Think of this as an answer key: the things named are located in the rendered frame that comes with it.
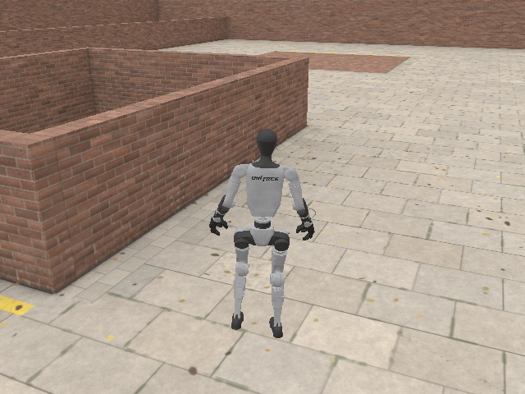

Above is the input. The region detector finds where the robot right foot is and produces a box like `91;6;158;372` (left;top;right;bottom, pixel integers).
269;317;283;338

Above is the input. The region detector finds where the robot left hand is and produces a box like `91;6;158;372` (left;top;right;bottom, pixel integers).
209;218;228;236

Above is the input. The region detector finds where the robot right hand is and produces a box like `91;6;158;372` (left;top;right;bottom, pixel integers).
296;224;315;241

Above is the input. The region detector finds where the robot torso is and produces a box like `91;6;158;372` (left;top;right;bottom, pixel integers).
246;162;284;246

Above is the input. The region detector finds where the right robot forearm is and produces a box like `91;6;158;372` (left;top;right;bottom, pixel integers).
297;198;313;227

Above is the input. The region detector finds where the robot left upper arm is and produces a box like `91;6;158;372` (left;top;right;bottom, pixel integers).
222;164;249;208

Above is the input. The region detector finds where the left robot forearm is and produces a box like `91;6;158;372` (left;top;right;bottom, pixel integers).
212;195;229;222

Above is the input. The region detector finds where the robot right upper arm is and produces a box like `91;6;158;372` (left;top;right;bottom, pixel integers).
282;166;305;211

